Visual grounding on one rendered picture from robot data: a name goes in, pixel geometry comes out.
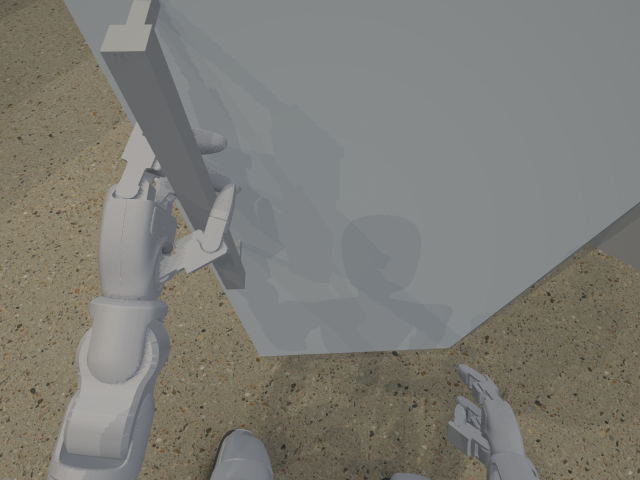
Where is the robot left shin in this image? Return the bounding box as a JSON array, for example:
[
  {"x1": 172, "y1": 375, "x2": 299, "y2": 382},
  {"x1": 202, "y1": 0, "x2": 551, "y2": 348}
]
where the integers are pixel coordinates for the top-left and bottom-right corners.
[{"x1": 215, "y1": 429, "x2": 253, "y2": 468}]

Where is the left robot forearm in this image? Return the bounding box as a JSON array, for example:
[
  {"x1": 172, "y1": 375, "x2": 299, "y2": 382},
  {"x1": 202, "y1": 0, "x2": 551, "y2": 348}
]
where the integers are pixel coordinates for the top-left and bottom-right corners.
[{"x1": 46, "y1": 296, "x2": 170, "y2": 480}]

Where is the fridge door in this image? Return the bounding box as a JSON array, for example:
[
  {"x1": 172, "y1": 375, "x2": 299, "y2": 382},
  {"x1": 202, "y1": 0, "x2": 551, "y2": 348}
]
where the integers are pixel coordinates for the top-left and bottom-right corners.
[{"x1": 63, "y1": 0, "x2": 640, "y2": 357}]

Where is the robot left hand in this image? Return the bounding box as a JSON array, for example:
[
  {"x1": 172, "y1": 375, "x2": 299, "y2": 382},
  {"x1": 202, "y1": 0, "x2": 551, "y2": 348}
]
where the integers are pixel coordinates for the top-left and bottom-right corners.
[{"x1": 98, "y1": 122, "x2": 241, "y2": 300}]

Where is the handle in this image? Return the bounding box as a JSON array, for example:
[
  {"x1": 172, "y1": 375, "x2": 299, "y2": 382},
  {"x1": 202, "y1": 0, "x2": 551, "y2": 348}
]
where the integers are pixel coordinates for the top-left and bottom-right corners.
[{"x1": 100, "y1": 0, "x2": 245, "y2": 290}]

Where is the left robot foot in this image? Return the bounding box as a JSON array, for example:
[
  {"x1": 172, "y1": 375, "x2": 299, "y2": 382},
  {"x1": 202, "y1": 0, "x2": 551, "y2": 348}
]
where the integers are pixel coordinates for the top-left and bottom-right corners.
[{"x1": 213, "y1": 430, "x2": 235, "y2": 471}]

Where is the robot right hand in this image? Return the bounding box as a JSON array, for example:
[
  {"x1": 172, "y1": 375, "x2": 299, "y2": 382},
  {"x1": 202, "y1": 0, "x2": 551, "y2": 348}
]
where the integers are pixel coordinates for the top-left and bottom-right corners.
[{"x1": 448, "y1": 364, "x2": 525, "y2": 468}]

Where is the right robot forearm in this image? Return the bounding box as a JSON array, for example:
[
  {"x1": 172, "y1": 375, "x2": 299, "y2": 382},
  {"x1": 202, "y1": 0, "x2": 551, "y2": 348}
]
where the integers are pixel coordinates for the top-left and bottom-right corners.
[{"x1": 487, "y1": 452, "x2": 539, "y2": 480}]

